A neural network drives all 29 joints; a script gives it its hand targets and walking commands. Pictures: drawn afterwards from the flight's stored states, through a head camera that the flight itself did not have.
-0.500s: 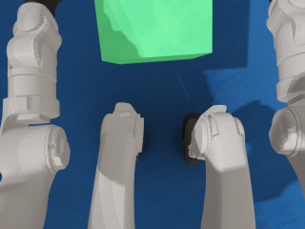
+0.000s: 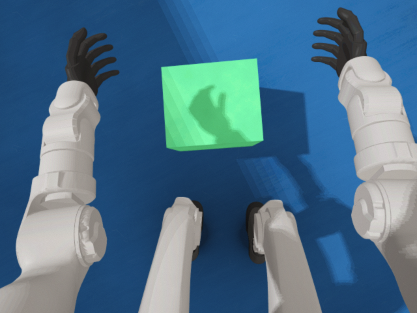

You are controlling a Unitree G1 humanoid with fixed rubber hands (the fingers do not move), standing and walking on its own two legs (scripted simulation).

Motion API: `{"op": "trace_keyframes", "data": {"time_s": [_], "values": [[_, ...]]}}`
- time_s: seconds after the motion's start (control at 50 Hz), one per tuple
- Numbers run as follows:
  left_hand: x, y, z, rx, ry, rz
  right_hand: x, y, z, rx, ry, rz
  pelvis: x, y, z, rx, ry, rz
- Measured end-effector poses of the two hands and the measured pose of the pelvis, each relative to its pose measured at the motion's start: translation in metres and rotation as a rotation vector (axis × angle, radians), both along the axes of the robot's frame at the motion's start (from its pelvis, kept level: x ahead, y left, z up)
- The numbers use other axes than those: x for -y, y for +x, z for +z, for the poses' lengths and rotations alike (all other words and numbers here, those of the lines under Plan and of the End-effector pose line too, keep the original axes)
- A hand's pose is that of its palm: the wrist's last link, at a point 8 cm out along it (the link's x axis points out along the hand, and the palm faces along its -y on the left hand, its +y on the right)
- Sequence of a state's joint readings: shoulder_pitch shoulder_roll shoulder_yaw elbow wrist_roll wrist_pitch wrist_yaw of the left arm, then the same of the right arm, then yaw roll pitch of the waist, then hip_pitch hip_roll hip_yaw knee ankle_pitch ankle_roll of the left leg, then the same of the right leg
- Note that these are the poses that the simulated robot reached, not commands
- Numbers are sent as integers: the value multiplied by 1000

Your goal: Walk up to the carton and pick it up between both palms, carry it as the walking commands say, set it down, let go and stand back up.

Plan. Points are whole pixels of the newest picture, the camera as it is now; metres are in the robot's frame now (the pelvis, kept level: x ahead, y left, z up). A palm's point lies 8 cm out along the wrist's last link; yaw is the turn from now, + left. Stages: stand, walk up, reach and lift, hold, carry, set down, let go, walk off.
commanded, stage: set down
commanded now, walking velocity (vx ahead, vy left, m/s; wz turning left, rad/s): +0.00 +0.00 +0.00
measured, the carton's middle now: (212, 112) +0.51 +0.05 -0.45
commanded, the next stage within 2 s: let go in 0.38 s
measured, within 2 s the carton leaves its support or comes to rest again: neither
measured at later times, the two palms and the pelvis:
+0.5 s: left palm (56, 71) +0.48 +0.25 -0.01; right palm (379, 44) +0.52 -0.18 -0.01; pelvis +0.03 +0.00 +0.10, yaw -1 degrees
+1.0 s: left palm out of the picture +0.34 +0.25 +0.10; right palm out of the picture +0.35 -0.21 +0.09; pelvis +0.09 +0.01 +0.18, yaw +0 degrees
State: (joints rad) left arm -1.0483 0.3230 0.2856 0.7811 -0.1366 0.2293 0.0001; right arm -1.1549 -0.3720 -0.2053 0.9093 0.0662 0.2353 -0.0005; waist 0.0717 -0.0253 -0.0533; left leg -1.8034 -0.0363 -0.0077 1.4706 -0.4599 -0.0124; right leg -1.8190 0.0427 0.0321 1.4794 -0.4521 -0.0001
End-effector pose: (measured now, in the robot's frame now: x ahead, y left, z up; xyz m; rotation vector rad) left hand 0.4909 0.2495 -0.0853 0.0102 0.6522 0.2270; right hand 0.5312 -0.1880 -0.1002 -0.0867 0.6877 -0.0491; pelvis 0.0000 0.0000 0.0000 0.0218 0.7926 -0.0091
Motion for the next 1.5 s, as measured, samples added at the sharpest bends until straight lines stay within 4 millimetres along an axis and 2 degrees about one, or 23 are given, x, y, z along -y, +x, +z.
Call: {"op": "trace_keyframes", "data": {"time_s": [0.28,0.38,0.48,0.56,0.64,0.72,0.86,0.96,1.04,1.14,1.2,1.28,1.36,1.5], "values": [[-3,0,75,6,-3,-25,0,-2,77,3,6,6,3,21,78,-3,-4,4],[-2,0,83,-8,-2,-29,-3,-2,90,-7,1,7,1,26,93,-3,-11,6],[4,-6,76,-38,17,-62,-7,-11,88,-20,-23,2,-2,29,99,-6,-17,6],[5,-27,74,-79,52,-133,-3,-38,90,-42,-81,-8,-5,36,109,19,-20,9],[3,-58,86,-127,77,-191,6,-81,100,-91,-117,-12,-10,47,125,82,-24,11],[-4,-85,111,-160,91,-205,14,-115,119,-117,-106,-30,-14,59,140,154,-28,9],[-9,-113,160,-147,99,-198,19,-140,158,-85,-87,-21,-18,79,162,289,-26,4],[-1,-139,181,-137,86,-188,17,-165,178,-86,-77,-7,-14,91,176,384,-24,6],[10,-169,192,-148,75,-181,19,-194,193,-99,-72,0,-10,99,187,467,-22,8],[22,-210,206,-166,65,-175,29,-234,211,-111,-72,-12,-4,106,199,588,-19,8],[26,-227,212,-172,69,-177,38,-252,220,-113,-79,-15,0,107,203,662,-17,9],[29,-238,218,-171,76,-191,49,-268,230,-110,-87,-11,5,106,205,751,-15,12],[31,-239,220,-172,76,-205,55,-277,234,-115,-89,-2,9,101,205,821,-17,11],[37,-236,222,-170,72,-218,51,-287,233,-144,-69,5,11,92,204,889,-20,9]]}}
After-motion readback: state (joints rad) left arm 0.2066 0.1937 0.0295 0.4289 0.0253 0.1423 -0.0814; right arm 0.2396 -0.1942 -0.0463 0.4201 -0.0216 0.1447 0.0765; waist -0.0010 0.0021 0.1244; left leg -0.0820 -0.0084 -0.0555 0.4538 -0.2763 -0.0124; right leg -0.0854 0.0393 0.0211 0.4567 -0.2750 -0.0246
